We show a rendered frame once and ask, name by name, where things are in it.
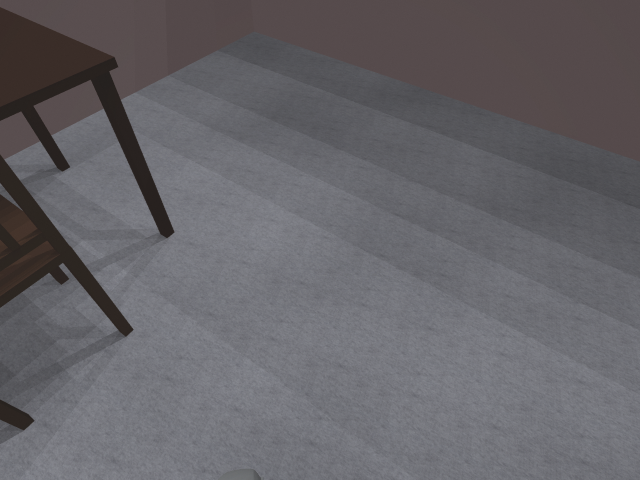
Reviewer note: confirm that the chair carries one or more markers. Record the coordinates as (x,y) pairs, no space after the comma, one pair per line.
(30,248)

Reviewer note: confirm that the table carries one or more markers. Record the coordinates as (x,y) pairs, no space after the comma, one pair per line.
(37,63)

